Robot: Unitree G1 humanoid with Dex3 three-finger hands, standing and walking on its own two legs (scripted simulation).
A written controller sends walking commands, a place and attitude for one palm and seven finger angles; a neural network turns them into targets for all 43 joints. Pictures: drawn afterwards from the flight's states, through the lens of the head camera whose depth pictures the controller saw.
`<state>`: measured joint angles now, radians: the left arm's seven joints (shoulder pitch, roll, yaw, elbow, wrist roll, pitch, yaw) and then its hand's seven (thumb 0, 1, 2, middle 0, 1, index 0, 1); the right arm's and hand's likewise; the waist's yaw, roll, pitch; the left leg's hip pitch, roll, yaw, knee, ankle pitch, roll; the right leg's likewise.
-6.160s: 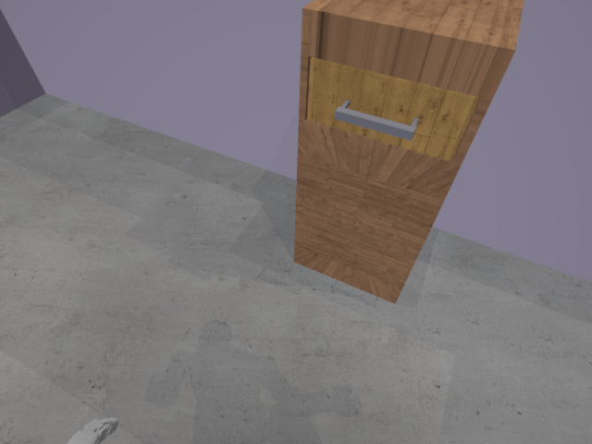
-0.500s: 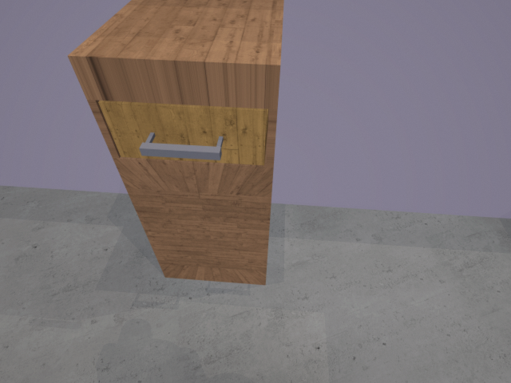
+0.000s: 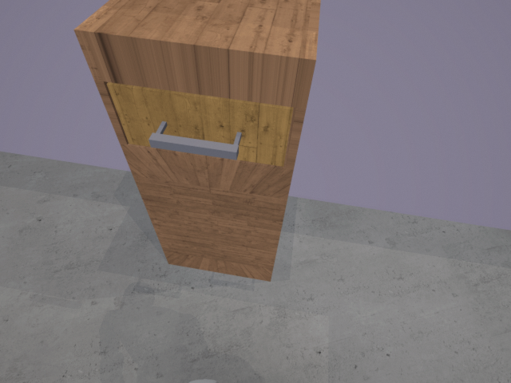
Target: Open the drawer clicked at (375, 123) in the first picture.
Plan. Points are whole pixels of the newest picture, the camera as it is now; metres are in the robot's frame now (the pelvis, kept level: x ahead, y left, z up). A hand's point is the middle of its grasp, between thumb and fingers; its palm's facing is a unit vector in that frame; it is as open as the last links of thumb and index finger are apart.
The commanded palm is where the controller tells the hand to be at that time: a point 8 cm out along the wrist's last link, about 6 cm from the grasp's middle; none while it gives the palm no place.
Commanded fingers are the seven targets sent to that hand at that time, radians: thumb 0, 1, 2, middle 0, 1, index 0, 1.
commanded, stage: come to a stop and stand still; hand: left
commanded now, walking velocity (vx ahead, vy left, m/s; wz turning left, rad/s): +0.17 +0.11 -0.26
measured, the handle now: (197, 139) +0.57 +0.19 +0.01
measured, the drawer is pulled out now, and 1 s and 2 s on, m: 0.00 0.00 0.00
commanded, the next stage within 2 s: look again from close up in 1.58 s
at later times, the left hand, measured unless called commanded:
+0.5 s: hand (160, 354) +0.18 +0.19 -0.15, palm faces -0.05 -0.95 -0.29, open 7.4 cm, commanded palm none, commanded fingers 0.00 0.90 0.90 -0.20 -0.30 -0.20 -0.30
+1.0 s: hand out of the picture +0.03 +0.21 -0.17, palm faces +0.07 -0.97 -0.22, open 7.4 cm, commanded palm none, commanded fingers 0.00 0.90 0.90 -0.20 -0.30 -0.20 -0.30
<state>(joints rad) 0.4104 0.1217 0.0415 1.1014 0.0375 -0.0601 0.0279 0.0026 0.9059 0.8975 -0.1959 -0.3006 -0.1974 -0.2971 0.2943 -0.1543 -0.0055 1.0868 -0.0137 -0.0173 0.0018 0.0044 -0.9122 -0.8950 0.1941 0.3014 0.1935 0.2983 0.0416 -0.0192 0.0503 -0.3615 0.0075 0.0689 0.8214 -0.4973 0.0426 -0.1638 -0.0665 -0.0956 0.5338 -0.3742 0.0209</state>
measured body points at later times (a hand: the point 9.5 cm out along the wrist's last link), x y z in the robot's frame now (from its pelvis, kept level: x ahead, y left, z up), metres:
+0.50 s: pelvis +0.07 +0.00 +0.00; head +0.11 -0.03 +0.44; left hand +0.18 +0.24 -0.13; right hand +0.06 -0.22 -0.17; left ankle +0.04 +0.11 -0.72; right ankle +0.08 -0.09 -0.73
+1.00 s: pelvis +0.01 +0.02 +0.01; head +0.01 +0.03 +0.46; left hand +0.03 +0.26 -0.15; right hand +0.05 -0.21 -0.14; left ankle +0.00 +0.13 -0.73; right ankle +0.05 -0.09 -0.71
